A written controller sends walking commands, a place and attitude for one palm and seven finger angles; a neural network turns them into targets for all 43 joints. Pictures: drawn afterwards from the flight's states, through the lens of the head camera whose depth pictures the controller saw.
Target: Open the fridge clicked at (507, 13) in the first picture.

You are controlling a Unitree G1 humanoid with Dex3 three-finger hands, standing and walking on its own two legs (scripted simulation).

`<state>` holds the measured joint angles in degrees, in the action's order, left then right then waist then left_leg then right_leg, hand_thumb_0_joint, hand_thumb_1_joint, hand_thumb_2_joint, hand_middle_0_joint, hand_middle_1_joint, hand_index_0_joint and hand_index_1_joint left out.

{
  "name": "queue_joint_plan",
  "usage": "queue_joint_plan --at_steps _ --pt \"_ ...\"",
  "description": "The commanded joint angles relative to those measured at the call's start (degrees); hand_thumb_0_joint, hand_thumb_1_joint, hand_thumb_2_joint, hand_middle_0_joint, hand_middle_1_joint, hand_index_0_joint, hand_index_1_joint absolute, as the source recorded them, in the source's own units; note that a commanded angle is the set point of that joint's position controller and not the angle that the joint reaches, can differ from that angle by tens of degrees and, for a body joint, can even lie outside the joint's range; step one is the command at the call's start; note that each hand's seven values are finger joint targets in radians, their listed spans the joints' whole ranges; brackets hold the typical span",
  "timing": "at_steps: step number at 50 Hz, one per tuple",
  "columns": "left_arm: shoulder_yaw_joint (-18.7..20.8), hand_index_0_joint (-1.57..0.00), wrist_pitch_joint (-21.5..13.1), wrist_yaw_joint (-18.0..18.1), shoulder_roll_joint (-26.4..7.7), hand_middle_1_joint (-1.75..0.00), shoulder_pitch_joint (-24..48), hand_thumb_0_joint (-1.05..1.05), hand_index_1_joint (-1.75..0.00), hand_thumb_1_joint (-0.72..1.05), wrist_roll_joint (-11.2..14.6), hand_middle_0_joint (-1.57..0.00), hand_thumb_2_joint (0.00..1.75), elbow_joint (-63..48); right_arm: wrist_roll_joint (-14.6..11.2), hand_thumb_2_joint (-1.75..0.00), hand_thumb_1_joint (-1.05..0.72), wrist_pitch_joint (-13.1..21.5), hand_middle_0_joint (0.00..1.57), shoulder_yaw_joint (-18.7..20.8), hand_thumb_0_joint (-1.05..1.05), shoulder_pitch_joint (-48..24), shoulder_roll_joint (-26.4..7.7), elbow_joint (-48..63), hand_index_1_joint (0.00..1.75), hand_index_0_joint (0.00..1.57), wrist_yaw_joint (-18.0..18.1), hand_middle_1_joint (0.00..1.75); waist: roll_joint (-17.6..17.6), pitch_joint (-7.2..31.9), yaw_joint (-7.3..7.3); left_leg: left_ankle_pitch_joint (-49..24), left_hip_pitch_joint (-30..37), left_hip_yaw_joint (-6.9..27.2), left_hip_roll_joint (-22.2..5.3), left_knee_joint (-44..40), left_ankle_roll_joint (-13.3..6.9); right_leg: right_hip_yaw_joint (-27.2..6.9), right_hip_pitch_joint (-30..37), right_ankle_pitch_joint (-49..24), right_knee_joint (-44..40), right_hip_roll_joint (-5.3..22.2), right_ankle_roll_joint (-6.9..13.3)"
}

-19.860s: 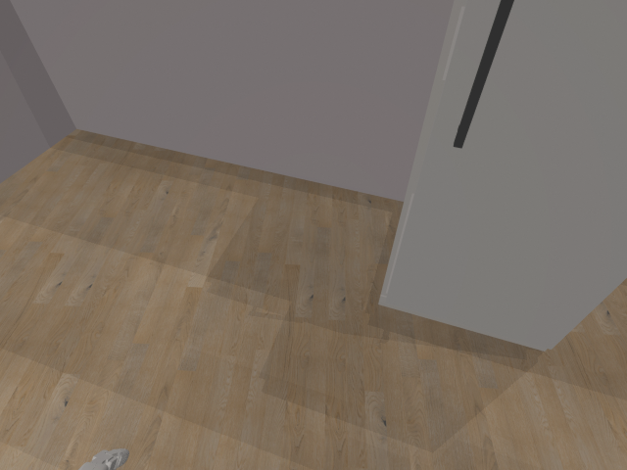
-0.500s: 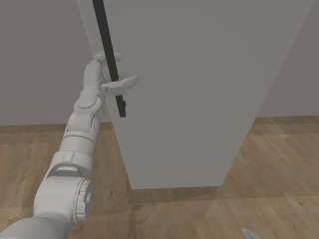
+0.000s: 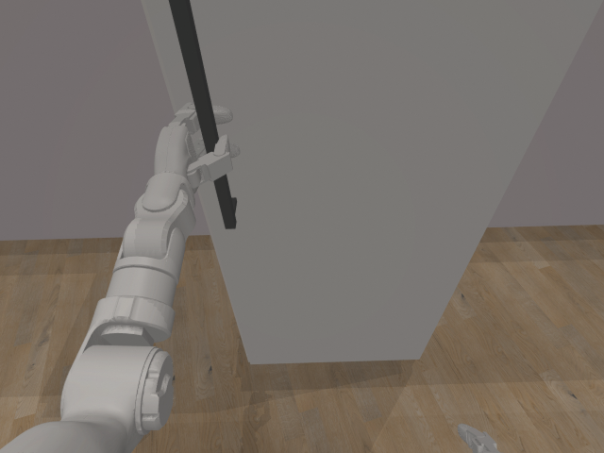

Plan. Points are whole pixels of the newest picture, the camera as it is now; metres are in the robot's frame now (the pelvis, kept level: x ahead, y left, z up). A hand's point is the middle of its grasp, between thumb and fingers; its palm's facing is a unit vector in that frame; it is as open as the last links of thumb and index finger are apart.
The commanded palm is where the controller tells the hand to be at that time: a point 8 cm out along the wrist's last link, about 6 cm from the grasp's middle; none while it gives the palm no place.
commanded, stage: grip the handle and tug to test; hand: left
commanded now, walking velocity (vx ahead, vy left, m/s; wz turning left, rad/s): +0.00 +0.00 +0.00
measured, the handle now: (205, 93) +0.49 +0.15 +0.25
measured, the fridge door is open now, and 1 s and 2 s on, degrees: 0 0 14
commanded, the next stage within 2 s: pull the door a little, standing still in 0.46 s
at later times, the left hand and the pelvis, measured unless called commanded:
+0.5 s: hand (226, 161) +0.43 +0.12 +0.19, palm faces +0.06 -1.00 +0.02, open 5.9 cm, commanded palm +0.37 +0.17 +0.19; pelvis +0.02 +0.00 +0.00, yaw -2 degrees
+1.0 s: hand (226, 163) +0.42 +0.12 +0.19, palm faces +0.04 -1.00 +0.00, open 6.1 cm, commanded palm +0.35 +0.16 +0.19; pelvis +0.06 +0.00 +0.00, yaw -2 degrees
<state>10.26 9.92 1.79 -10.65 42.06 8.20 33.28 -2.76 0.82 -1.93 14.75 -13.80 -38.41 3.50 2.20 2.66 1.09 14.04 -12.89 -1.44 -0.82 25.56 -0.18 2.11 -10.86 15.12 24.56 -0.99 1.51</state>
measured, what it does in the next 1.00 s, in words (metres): shifts its weight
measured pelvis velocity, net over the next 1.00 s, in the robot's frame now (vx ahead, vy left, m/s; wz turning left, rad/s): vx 0.06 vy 0.00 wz -0.04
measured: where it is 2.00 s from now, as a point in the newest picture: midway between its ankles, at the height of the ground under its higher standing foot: outside the picture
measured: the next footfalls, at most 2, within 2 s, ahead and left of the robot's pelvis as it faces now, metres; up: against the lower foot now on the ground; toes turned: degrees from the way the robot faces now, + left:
right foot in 1.68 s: +0.39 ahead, -0.05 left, +0.00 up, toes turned +8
left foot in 1.92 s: +0.17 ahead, -0.01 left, +0.00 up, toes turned +14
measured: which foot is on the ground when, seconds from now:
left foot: down 0.00-1.00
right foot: down 0.00-1.00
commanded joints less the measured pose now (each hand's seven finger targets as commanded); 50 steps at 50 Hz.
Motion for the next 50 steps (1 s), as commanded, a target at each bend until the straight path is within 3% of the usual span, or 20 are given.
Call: queue_joint_plan --at_steps 1,4,7,8,13,15,18,20,22,24,28,29,31,36,37,39,42,44,47,50 --pt "2.3 -0.45 -3.8 -0.9 -9.9 -1.4 25.0 0.0 -1.4 0.9 0.4 -0.45 0.9 -13.8 0.2 -0.9 -0.9 2.1 0.2 2.5 0.0 -3.8 -6.3 8.1 0.3 0.2 0.6 0.3 -5.3 18.4 -1.06 -21.2 7.9 0.1 1.2 0.3 -2.5 -0.4 6.2 -28.2 -0.8 0.1 -0.4" --pt "2.9 -0.45 -3.8 -1.2 -10.1 -1.4 23.2 0.0 -1.4 0.9 0.8 -0.45 0.9 -15.4 0.1 -0.9 -0.9 2.1 0.2 2.5 0.0 -4.3 -6.3 8.7 0.3 0.2 0.6 0.3 -4.7 18.5 -1.57 -21.7 8.1 0.0 1.2 0.2 -2.5 -0.4 6.9 -28.7 -0.8 0.2 -0.3" --pt "3.6 -0.45 -4.1 -1.4 -10.7 -1.4 19.1 0.0 -1.4 0.9 0.8 -0.45 0.9 -19.7 0.2 -0.9 -0.9 1.8 0.2 2.7 0.0 -5.1 -6.2 9.9 0.3 0.2 0.3 0.3 -3.8 21.4 -2.82 -25.4 9.4 -0.2 1.2 0.4 -2.4 -0.3 9.6 -32.0 0.1 0.3 -0.1" --pt "3.0 -0.45 -3.9 -1.6 -9.3 -1.4 17.3 0.0 -1.4 0.9 1.2 -0.45 0.9 -20.8 0.2 -0.9 -0.9 1.9 0.2 2.6 0.0 -5.7 -5.9 10.2 0.3 0.2 0.2 0.3 -2.7 20.7 -2.89 -26.1 9.6 -0.4 1.1 0.4 -2.4 -0.4 9.3 -33.2 0.1 0.3 -0.2" --pt "2.9 -0.45 -2.2 -1.7 -9.1 -1.4 12.6 0.0 -1.4 0.9 1.5 -0.45 0.9 -25.0 0.0 -0.9 -0.9 1.3 0.2 2.6 0.0 -6.7 -6.2 11.1 0.3 0.2 0.0 0.3 -4.8 18.9 -3.16 -26.3 9.5 -0.5 0.8 0.0 -2.3 0.0 9.7 -33.6 -0.1 0.2 -0.3" --pt "1.6 -0.45 -1.0 -1.7 -8.0 -1.4 13.6 0.0 -1.4 0.9 1.3 -0.45 0.9 -26.9 -0.1 -0.9 -0.9 1.0 0.2 2.6 0.0 -7.1 -6.1 11.3 0.3 0.2 0.0 0.3 -4.1 19.0 -2.68 -26.0 10.1 -0.7 0.8 -0.1 -2.3 -0.1 9.3 -33.4 -0.3 0.2 -0.4" --pt "1.1 -0.45 0.3 -1.2 -6.7 -1.4 8.5 0.0 -1.4 0.9 1.3 -0.45 0.9 -30.7 0.1 -0.9 -0.9 0.9 0.2 2.7 0.0 -7.7 -5.9 12.0 0.3 0.2 -0.4 0.3 -1.7 20.3 -3.55 -30.4 11.6 -0.4 0.6 0.2 -2.1 0.2 10.1 -35.3 0.4 0.2 -0.1" --pt "2.5 -0.45 1.4 -0.9 -7.9 -1.4 6.1 0.0 -1.4 0.9 1.3 -0.45 0.9 -32.8 0.2 -0.9 -0.9 0.6 0.2 2.7 0.0 -7.9 -5.9 12.1 0.3 0.2 -0.6 0.3 -2.7 20.8 -3.98 -32.3 11.9 -0.7 0.6 0.5 -1.9 0.1 11.2 -38.4 0.7 0.3 -0.2" --pt "0.6 -0.45 2.1 -1.0 -6.1 -1.4 2.3 0.0 -1.4 0.9 1.2 -0.45 0.9 -35.8 0.2 -0.9 -0.9 0.2 0.2 2.8 0.0 -8.4 -5.9 13.0 0.3 0.2 -0.8 0.3 -2.6 21.6 -4.36 -35.5 12.5 -0.5 0.3 0.7 -1.8 0.4 12.0 -39.7 1.2 0.4 -0.3" --pt "0.0 -0.45 3.3 -1.0 -5.5 -1.4 3.1 0.0 -1.4 0.9 1.3 -0.45 0.9 -37.4 0.3 -0.9 -0.9 0.0 0.2 2.6 0.0 -8.6 -5.8 12.8 0.3 0.2 -1.0 0.3 -2.9 20.5 -3.76 -35.5 12.7 -0.5 0.3 0.7 -1.9 0.4 11.2 -40.1 0.8 0.4 -0.4" --pt "0.4 -0.45 5.2 -0.7 -6.3 -1.4 0.9 0.0 -1.4 0.9 1.2 -0.45 0.9 -40.0 0.5 -0.9 -0.9 -0.7 0.2 2.5 0.0 -9.2 -5.9 13.2 0.3 0.2 -1.0 0.3 -3.9 20.0 -3.9 -36.5 12.4 -0.4 0.3 0.5 -1.9 0.4 11.9 -41.8 1.0 0.6 -0.5" --pt "-2.3 -0.45 5.9 -0.7 -4.2 -1.4 5.8 0.0 -1.4 0.9 0.8 -0.45 0.9 -39.4 0.4 -0.9 -0.9 -0.8 0.2 2.5 0.0 -9.2 -5.8 12.5 0.3 0.2 -0.8 0.3 -3.1 19.2 -2.51 -35.9 13.1 -0.5 0.3 0.9 -1.9 0.3 10.2 -40.8 0.7 0.5 -0.5" --pt "0.9 -0.45 7.0 0.1 -7.7 -1.4 11.6 0.0 -1.4 0.9 0.6 -0.45 0.9 -35.0 0.5 -0.9 -0.9 -1.1 0.2 2.5 0.0 -8.2 -6.1 10.8 0.3 0.2 -0.2 0.3 -3.7 17.5 -1.7 -32.4 12.5 -0.1 0.6 0.7 -1.8 0.3 8.4 -37.9 -0.1 0.1 -0.4" --pt "0.0 -0.45 8.4 -0.1 -5.1 -1.4 3.9 0.0 -1.4 0.9 1.0 -0.45 0.9 -37.2 0.9 -0.9 -0.9 -1.5 0.2 2.2 0.0 -8.9 -5.4 12.0 0.3 0.2 -0.3 0.3 -2.2 20.8 -3.37 -38.9 13.2 -0.3 1.0 1.9 -1.7 0.6 11.5 -45.2 1.7 0.9 -0.6" --pt "0.0 -0.45 8.4 -0.4 -5.2 -1.4 0.7 0.0 -1.4 0.9 1.2 -0.45 0.9 -36.6 0.9 -0.9 -0.9 -1.8 0.2 2.3 0.0 -9.2 -5.6 12.2 0.3 0.2 -0.3 0.3 -4.0 20.6 -3.69 -38.5 12.9 -0.2 1.0 1.8 -1.8 0.8 12.0 -45.4 1.7 0.9 -0.7" --pt "-0.9 -0.45 8.3 -0.8 -4.3 -1.4 -1.0 0.0 -1.4 0.9 1.4 -0.45 0.9 -39.2 0.8 -0.9 -0.9 -2.1 0.2 2.0 0.0 -10.0 -5.4 13.0 0.3 0.2 -0.5 0.3 -5.6 20.0 -3.71 -36.5 11.9 0.1 0.8 1.1 -1.8 0.8 12.4 -44.1 1.6 1.1 -0.6" --pt "-0.3 -0.45 7.1 -1.2 -5.0 -1.4 -4.4 0.0 -1.4 0.9 1.6 -0.45 0.9 -43.5 0.9 -0.9 -0.9 -2.1 0.2 2.0 0.0 -11.5 -5.3 14.2 0.3 0.2 -0.8 0.3 -5.7 20.1 -4.61 -34.7 12.1 0.3 0.7 0.5 -1.8 0.6 12.6 -41.1 1.1 1.0 -0.3" --pt "-1.4 -0.45 7.0 -1.6 -4.0 -1.4 -7.4 0.0 -1.4 0.9 1.7 -0.45 0.9 -46.4 0.8 -0.9 -0.9 -2.3 0.2 1.5 0.0 -12.3 -4.9 14.9 0.3 0.2 -1.2 0.3 -4.7 18.0 -4.65 -34.0 11.5 0.3 0.5 0.0 -1.7 0.5 12.0 -40.5 0.9 1.1 -0.2" --pt "-0.1 -0.45 8.0 -2.2 -4.9 -1.4 -16.4 0.0 -1.4 0.9 2.1 -0.45 0.9 -49.5 0.9 -0.9 -0.9 -2.8 0.2 1.7 0.0 -12.6 -5.2 16.1 0.3 0.2 -1.7 0.3 -5.7 18.6 -5.65 -37.2 10.8 0.0 0.4 0.8 -1.8 0.5 13.8 -46.1 1.7 1.6 -0.9" --pt "-0.5 -0.45 10.2 -3.1 -4.8 -1.4 -22.5 0.0 -1.4 0.9 2.5 -0.45 0.9 -57.4 0.8 -0.9 -0.9 -3.6 0.2 1.4 0.0 -13.1 -4.6 17.6 0.3 0.2 -2.2 0.3 -3.9 20.4 -6.07 -40.5 10.0 -0.6 0.5 1.8 -1.7 0.4 16.2 -54.6 3.3 2.7 -1.6"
